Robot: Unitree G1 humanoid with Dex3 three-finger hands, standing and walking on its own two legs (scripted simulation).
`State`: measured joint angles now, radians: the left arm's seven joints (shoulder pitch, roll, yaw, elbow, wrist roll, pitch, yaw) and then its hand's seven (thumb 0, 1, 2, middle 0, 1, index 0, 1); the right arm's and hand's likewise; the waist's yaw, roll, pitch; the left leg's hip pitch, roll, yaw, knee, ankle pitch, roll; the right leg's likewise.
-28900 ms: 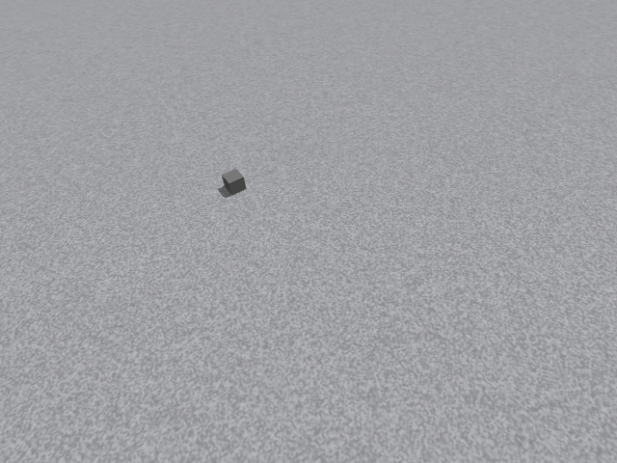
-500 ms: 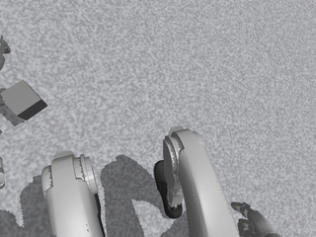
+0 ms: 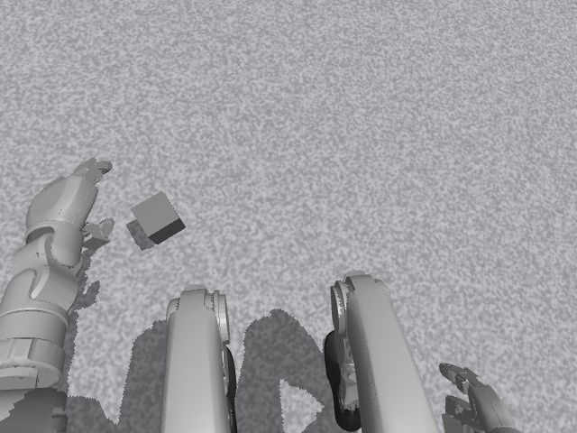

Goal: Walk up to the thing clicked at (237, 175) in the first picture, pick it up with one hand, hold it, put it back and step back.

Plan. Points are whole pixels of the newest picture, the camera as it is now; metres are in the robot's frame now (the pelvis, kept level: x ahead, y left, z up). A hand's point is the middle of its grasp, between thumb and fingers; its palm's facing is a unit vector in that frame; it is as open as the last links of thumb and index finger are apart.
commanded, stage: home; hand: left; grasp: from above
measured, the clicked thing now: (159, 218) +0.51 +0.27 -0.40
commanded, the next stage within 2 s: none
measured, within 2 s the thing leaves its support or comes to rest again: neither
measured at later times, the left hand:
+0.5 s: hand (57, 307) +0.28 +0.21 +0.09, palm faces +0.02 -0.93 -0.36, open 7.4 cm
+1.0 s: hand out of the picture +0.22 +0.19 +0.23, palm faces +0.16 -0.96 -0.21, open 7.4 cm
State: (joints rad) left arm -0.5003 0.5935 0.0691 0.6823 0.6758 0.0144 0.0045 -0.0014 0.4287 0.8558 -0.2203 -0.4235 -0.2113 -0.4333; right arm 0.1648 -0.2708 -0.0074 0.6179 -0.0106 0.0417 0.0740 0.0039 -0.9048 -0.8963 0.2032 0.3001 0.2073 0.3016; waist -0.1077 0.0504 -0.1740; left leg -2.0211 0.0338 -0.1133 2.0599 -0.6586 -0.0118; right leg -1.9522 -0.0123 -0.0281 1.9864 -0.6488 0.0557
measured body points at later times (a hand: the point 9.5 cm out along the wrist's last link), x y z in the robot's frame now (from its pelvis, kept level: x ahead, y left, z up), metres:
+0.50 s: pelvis +0.04 -0.01 +0.18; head +0.15 +0.02 +0.62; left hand +0.27 +0.26 +0.12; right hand +0.25 -0.23 +0.09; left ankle +0.08 +0.13 -0.41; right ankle +0.10 -0.14 -0.41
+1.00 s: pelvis +0.08 +0.00 +0.27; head +0.10 +0.00 +0.72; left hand +0.21 +0.24 +0.25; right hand +0.27 -0.24 +0.22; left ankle +0.08 +0.13 -0.41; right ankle +0.10 -0.14 -0.41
